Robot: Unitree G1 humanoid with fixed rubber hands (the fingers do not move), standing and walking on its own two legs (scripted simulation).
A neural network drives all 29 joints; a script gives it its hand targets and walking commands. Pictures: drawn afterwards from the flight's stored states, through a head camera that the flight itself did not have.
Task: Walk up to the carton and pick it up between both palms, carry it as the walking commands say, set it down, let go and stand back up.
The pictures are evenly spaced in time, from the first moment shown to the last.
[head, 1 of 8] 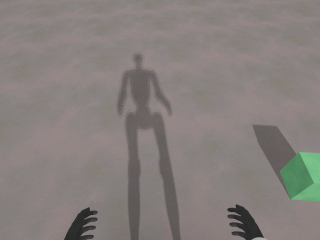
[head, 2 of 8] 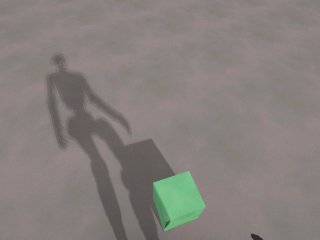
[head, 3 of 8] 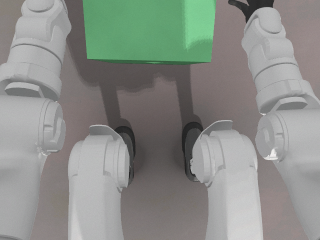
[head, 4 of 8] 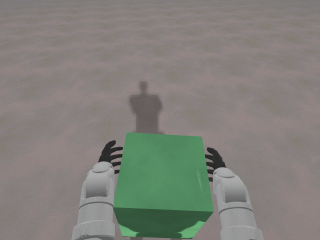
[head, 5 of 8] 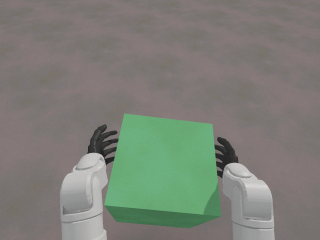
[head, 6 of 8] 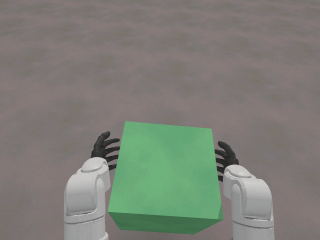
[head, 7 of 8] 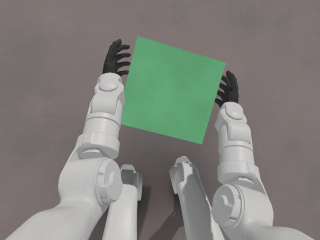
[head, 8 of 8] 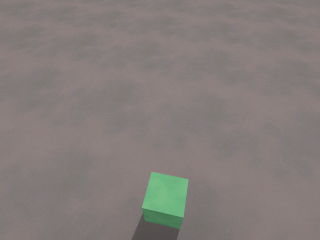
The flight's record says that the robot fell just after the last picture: no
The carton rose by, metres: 0.66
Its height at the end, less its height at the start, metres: +0.00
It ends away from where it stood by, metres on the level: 1.01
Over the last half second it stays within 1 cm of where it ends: yes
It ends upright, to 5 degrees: yes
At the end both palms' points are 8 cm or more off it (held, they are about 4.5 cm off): yes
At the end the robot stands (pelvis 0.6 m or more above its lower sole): yes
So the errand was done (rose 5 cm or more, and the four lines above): yes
